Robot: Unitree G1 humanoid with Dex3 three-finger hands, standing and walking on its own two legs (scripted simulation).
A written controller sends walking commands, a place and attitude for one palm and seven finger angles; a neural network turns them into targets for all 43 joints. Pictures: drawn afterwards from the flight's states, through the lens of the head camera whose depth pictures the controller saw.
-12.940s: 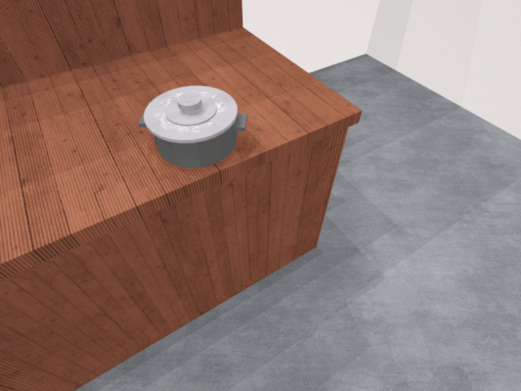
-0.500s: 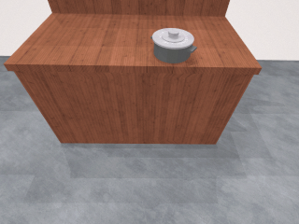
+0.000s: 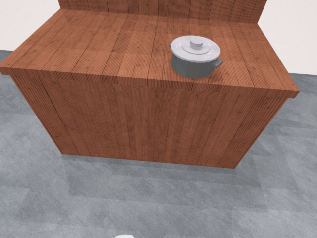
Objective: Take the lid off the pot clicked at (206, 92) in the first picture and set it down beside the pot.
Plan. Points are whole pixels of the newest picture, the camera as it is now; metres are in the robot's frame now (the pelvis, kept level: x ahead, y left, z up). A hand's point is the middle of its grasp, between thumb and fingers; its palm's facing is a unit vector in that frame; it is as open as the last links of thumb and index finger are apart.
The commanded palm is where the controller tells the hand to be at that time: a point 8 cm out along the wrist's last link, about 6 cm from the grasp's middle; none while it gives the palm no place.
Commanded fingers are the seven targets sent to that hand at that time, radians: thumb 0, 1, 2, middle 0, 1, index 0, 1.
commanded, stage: shuffle to correct the standing spot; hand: left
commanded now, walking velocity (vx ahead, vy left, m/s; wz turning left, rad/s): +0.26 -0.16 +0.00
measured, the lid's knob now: (196, 42) +0.81 -0.08 +0.10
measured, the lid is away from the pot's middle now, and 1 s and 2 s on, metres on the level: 0.00 0.00 0.00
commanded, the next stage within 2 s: come to a stop and stand still in 1.18 s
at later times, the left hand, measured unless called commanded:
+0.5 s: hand (127, 193) +0.27 +0.12 -0.15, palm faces -0.07 -0.97 -0.22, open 7.3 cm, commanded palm none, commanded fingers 0.00 0.90 0.90 -0.20 -0.30 -0.20 -0.30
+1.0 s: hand (162, 193) +0.30 +0.01 -0.19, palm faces +0.03 -1.00 -0.09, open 7.4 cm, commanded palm none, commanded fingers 0.00 0.90 0.90 -0.20 -0.30 -0.20 -0.30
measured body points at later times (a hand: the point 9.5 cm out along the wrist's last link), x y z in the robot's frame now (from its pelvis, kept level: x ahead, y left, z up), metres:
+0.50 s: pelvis +0.17 -0.08 +0.01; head +0.21 -0.09 +0.45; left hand +0.28 +0.17 -0.13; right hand +0.13 -0.29 -0.15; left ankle +0.09 +0.10 -0.72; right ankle +0.27 -0.22 -0.71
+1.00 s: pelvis +0.31 -0.15 +0.00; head +0.32 -0.12 +0.45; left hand +0.30 +0.06 -0.17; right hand +0.40 -0.37 -0.12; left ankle +0.35 -0.09 -0.73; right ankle +0.27 -0.24 -0.69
